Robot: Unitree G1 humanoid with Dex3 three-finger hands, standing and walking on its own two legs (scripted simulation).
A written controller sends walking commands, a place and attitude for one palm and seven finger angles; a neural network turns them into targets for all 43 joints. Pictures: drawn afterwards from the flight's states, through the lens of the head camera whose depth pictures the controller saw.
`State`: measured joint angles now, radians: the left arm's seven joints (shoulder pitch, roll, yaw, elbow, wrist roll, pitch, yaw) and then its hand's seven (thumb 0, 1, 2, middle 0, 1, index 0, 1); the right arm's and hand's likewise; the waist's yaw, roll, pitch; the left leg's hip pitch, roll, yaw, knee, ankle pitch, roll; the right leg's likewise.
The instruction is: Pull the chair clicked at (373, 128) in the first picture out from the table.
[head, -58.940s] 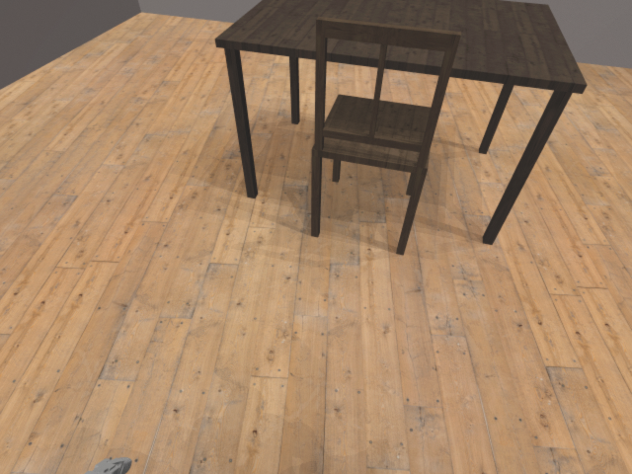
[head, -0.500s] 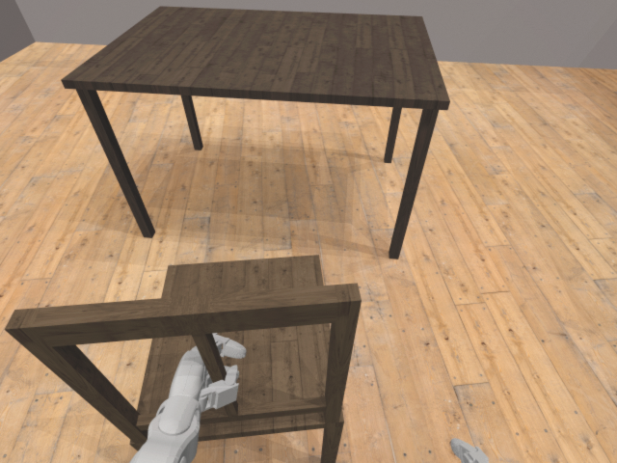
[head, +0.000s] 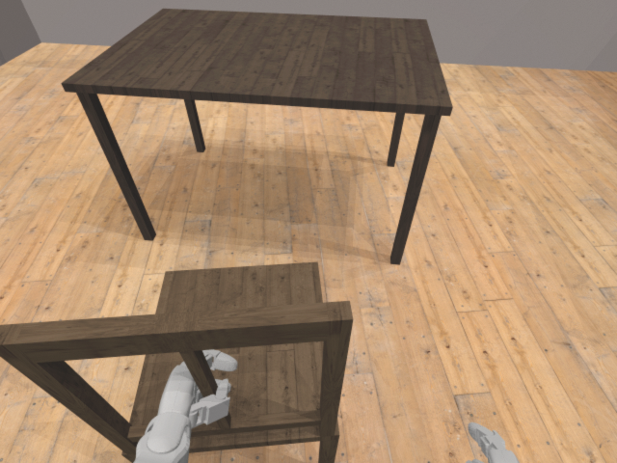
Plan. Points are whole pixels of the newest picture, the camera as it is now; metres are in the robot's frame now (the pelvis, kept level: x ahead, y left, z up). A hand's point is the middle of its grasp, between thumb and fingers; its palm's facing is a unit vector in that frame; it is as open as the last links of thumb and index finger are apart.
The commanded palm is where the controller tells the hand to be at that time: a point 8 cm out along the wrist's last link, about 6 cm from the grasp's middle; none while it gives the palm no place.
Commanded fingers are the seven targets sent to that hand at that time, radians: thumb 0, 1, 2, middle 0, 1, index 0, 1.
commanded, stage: open the thumb and straighten the fingers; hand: left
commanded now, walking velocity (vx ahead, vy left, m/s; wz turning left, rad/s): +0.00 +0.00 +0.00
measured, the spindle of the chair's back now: (210, 390) +0.24 +0.17 -0.08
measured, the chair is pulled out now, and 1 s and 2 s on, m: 0.71 0.71 0.71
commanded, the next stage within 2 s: draw the fingers out of the gap in 0.84 s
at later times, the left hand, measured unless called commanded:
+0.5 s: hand (217, 390) +0.24 +0.15 -0.08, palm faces +0.03 -0.99 -0.16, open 12.2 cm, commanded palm +0.22 +0.20 -0.05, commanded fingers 0.00 -0.55 0.20 -0.22 -0.65 -0.22 -0.65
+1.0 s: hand (217, 396) +0.23 +0.15 -0.08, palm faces +0.03 -0.99 -0.16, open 17.4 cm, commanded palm +0.20 +0.20 -0.05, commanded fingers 0.00 -0.55 0.20 0.00 0.00 0.00 0.00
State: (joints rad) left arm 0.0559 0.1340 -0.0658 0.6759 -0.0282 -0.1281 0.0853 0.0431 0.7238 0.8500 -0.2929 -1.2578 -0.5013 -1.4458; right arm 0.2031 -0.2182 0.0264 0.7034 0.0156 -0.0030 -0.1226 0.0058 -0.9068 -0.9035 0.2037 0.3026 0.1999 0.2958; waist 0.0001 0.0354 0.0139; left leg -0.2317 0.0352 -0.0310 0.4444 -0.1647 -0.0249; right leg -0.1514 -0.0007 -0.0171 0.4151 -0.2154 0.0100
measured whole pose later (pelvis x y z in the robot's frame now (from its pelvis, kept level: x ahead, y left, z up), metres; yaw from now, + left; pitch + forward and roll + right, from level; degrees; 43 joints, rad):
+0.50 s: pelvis +0.01 +0.01 -0.03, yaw +0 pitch +6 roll +0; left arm 0.22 0.16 -0.05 0.25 -0.07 0.05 0.06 0.00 -0.28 0.33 -0.40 -1.21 -0.42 -1.22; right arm 0.22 -0.25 0.01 0.56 0.05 -0.10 -0.06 0.01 -0.91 -0.90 0.20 0.30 0.20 0.30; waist -0.03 0.05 -0.06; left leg -0.55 0.00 -0.03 0.77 -0.32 -0.01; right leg -0.48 -0.03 -0.01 0.77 -0.40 0.03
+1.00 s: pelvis +0.04 +0.00 -0.05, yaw +2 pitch +10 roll -1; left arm 0.43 0.19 -0.05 -0.04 -0.06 0.16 0.03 -0.01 -0.53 0.20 -0.02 -0.05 -0.02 -0.04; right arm 0.25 -0.24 0.01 0.49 0.03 -0.09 -0.09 0.01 -0.91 -0.90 0.20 0.30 0.20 0.30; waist -0.03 0.04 -0.13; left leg -0.65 0.01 -0.06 0.91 -0.44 -0.02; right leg -0.56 -0.02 -0.05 0.89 -0.51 0.01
